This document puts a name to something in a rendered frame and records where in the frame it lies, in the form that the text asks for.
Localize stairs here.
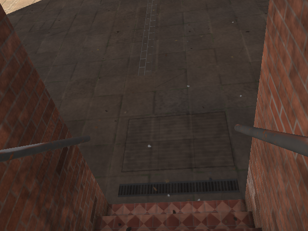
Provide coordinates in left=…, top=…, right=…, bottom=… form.
left=94, top=199, right=263, bottom=231

